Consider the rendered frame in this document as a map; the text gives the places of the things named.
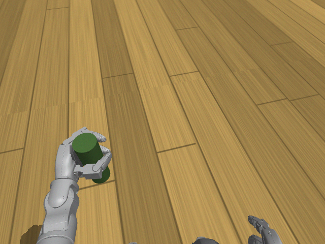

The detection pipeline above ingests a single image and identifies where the can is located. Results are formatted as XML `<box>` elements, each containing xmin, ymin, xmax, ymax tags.
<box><xmin>72</xmin><ymin>133</ymin><xmax>110</xmax><ymax>184</ymax></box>

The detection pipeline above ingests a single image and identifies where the left robot arm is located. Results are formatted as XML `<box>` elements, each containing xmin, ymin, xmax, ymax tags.
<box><xmin>36</xmin><ymin>178</ymin><xmax>79</xmax><ymax>244</ymax></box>

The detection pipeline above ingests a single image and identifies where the left robot hand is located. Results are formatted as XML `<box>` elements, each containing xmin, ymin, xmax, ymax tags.
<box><xmin>55</xmin><ymin>127</ymin><xmax>112</xmax><ymax>183</ymax></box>

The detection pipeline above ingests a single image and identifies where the right robot hand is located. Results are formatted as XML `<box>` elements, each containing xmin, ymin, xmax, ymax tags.
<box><xmin>248</xmin><ymin>216</ymin><xmax>283</xmax><ymax>244</ymax></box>

